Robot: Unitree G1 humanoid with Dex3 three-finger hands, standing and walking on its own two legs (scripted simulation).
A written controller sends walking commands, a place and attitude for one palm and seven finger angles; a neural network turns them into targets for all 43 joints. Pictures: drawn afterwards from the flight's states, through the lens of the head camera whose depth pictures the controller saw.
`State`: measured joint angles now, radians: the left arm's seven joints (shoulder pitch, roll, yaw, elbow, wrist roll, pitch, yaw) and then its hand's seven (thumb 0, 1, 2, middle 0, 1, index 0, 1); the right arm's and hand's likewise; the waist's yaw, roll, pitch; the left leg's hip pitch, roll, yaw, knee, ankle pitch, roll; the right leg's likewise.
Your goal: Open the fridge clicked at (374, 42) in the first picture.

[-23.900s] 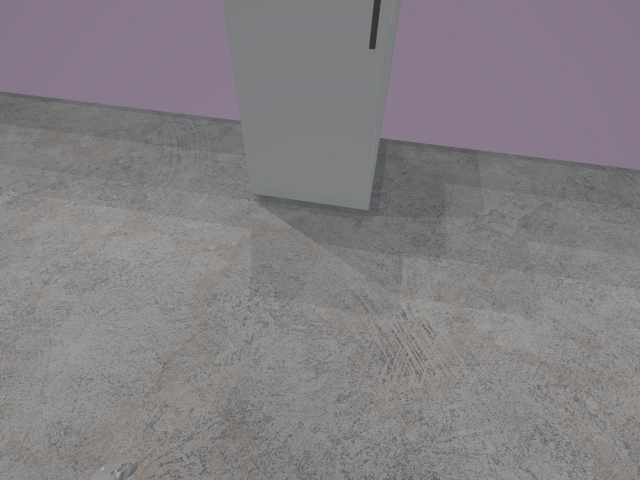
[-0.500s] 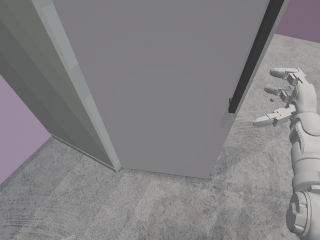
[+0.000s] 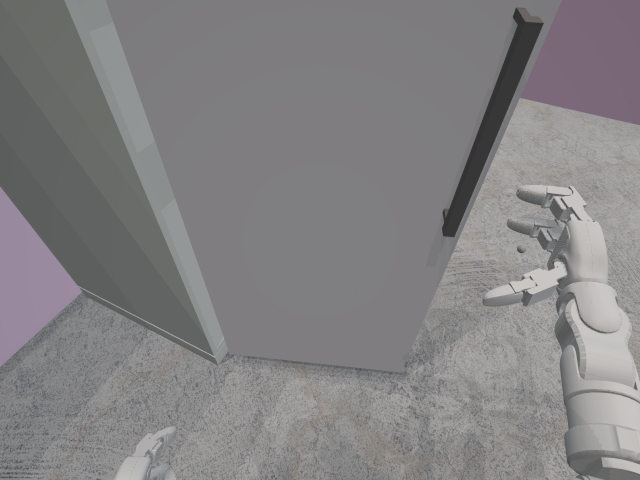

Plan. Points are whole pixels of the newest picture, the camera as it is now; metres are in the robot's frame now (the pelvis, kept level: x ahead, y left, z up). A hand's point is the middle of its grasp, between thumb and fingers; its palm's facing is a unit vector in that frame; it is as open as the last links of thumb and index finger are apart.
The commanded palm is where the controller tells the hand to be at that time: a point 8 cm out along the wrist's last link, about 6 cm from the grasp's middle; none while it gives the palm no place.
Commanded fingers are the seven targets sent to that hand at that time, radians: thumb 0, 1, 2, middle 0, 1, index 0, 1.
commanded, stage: slip the hand off the handle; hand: right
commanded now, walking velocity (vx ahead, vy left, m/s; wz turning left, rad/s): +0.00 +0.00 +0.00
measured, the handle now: (478, 143) +0.53 -0.18 +0.17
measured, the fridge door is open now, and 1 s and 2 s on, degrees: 70 70 70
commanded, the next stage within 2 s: draw the hand back to the body in 0.38 s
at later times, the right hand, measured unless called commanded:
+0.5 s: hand (527, 277) +0.33 -0.21 +0.13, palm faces +0.17 +0.97 -0.16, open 14.7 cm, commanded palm +0.30 -0.25 +0.14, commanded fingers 0.00 0.55 -0.20 0.25 1.15 0.25 1.15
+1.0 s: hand (582, 312) +0.26 -0.23 +0.16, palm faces +0.23 +0.97 -0.02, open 14.6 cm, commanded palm +0.22 -0.27 +0.16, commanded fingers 0.00 0.33 -0.31 0.24 1.02 0.24 1.02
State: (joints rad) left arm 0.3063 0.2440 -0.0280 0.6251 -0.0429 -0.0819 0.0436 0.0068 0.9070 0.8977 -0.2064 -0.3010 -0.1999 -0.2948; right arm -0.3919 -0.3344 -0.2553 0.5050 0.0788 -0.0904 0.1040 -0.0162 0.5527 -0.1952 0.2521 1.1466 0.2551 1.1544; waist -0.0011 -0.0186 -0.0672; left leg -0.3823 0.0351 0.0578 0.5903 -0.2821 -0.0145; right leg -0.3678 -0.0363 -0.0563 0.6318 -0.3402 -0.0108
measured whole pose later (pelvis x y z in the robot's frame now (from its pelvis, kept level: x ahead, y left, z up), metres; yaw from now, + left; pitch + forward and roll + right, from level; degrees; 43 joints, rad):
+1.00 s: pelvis +0.00 +0.01 +0.01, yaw -2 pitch -2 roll +1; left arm 0.22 0.24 -0.06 0.63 -0.05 -0.22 0.11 0.01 0.91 0.90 -0.21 -0.30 -0.20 -0.29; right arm -0.01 -0.27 -0.30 -0.03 0.26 0.12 0.15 -0.02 0.54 -0.20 0.25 1.13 0.25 1.14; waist -0.07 -0.04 -0.06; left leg -0.23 0.03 0.09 0.53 -0.27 0.00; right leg -0.22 -0.03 -0.03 0.55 -0.31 0.01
